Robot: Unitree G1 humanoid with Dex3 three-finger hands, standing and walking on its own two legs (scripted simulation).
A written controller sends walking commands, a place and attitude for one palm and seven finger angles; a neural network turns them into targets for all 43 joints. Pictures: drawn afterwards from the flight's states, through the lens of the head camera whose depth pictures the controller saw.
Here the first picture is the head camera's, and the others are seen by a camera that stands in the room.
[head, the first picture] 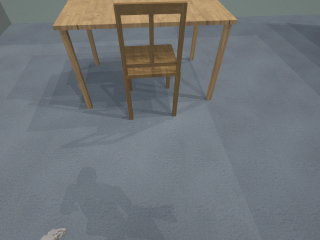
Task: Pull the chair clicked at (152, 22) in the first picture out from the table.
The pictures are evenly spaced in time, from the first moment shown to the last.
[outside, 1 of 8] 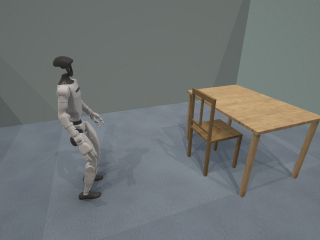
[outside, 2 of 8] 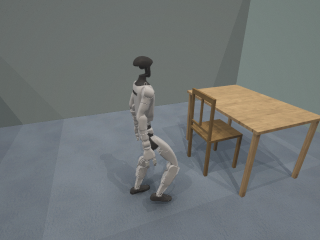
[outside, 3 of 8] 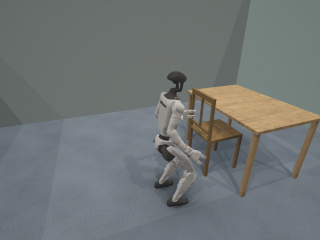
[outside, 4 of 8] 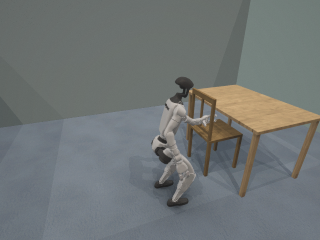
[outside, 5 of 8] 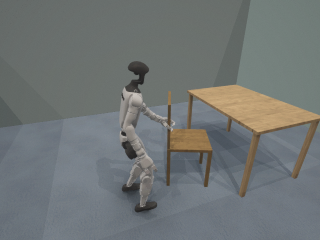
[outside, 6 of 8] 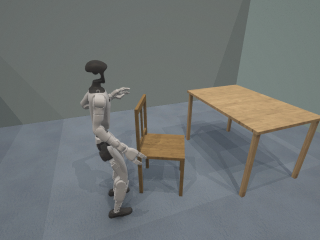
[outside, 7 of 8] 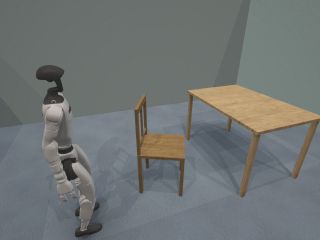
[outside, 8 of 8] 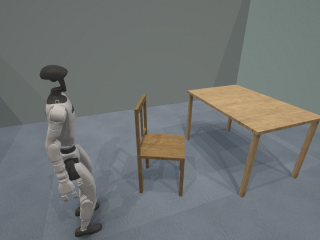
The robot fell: no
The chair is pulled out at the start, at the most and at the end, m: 0.00 0.67 0.67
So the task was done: yes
